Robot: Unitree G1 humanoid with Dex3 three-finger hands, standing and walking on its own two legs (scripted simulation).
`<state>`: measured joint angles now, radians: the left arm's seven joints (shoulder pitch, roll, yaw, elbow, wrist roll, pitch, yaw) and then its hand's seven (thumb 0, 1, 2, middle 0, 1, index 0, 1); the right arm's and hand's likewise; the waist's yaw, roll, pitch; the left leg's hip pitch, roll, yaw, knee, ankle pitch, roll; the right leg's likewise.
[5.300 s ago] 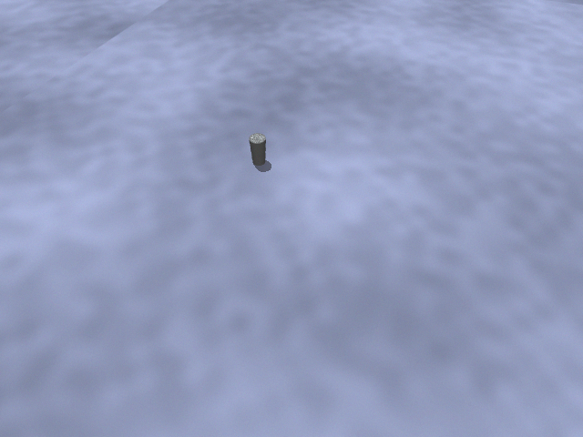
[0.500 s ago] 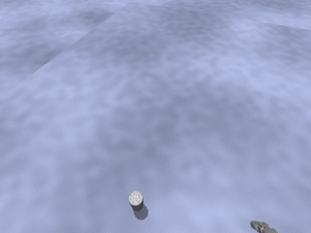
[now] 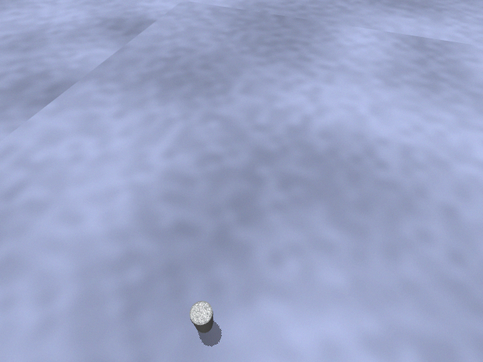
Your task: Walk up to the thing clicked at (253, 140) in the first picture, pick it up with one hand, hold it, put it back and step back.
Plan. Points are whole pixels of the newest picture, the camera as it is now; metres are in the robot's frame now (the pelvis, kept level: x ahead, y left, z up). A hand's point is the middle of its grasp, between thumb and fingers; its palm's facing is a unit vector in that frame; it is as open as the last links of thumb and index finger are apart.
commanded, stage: walk up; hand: left
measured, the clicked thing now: (202, 318) +0.37 +0.14 -0.71
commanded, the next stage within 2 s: stand in 0.52 s
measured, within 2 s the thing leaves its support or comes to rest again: neither
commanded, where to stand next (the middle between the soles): +0.03 +0.00 m, yaw -1 degrees
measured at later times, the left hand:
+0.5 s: hand out of the picture +0.09 +0.25 -0.16, palm faces -0.04 -0.94 -0.33, open 7.4 cm
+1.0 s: hand out of the picture +0.08 +0.26 -0.16, palm faces -0.03 -0.94 -0.34, open 7.4 cm
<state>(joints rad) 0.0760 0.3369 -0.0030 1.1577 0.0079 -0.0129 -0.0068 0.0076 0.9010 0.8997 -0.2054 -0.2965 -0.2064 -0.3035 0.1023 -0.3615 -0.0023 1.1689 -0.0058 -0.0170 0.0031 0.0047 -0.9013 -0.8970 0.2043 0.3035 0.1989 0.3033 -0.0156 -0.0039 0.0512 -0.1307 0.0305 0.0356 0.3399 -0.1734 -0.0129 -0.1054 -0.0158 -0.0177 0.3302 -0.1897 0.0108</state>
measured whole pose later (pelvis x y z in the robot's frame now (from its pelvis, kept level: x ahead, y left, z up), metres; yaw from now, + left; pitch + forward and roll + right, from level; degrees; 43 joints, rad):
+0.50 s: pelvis +0.01 +0.01 +0.00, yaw -1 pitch -2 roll +0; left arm 0.08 0.34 0.00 1.15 0.01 -0.01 -0.01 0.01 0.90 0.90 -0.20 -0.30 -0.21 -0.30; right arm 0.09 -0.35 0.00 1.15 -0.01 -0.02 0.00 0.00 -0.90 -0.90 0.21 0.30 0.20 0.30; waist -0.01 0.00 0.04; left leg -0.12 0.02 0.05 0.33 -0.18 0.00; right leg -0.10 -0.02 0.00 0.32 -0.19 0.02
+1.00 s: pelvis +0.00 +0.01 +0.00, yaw +0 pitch -2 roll +0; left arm 0.10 0.35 -0.01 1.15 0.01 -0.01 0.00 0.01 0.90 0.90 -0.21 -0.30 -0.21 -0.30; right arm 0.08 -0.35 0.00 1.15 -0.01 -0.01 0.00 0.00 -0.90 -0.90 0.20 0.30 0.20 0.30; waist -0.01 0.00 0.04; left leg -0.12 0.02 0.04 0.31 -0.16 0.00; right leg -0.09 -0.03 -0.02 0.30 -0.18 0.02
